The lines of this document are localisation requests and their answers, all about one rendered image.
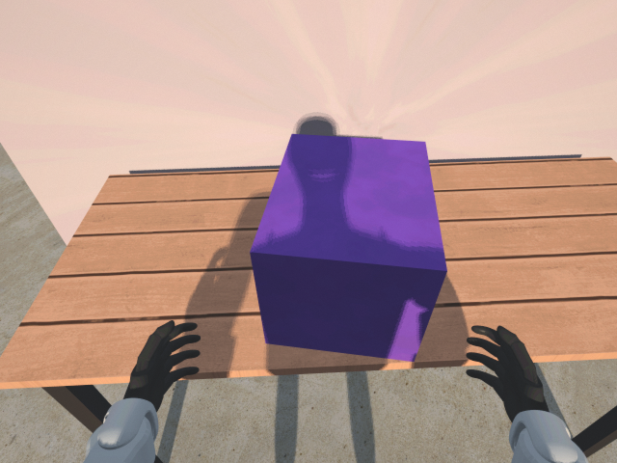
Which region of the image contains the table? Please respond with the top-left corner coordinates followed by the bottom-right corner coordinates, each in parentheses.
top-left (0, 156), bottom-right (617, 463)

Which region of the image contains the left robot forearm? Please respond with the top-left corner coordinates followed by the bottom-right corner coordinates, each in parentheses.
top-left (83, 397), bottom-right (159, 463)

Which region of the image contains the right robot forearm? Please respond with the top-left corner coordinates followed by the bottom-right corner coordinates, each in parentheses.
top-left (509, 410), bottom-right (588, 463)

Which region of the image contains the carton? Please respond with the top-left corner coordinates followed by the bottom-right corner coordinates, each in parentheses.
top-left (250, 134), bottom-right (447, 362)

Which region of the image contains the right robot hand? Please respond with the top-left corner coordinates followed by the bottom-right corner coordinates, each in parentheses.
top-left (466, 325), bottom-right (549, 422)

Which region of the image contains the left robot hand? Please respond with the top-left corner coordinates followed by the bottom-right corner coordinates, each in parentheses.
top-left (123, 320), bottom-right (201, 413)

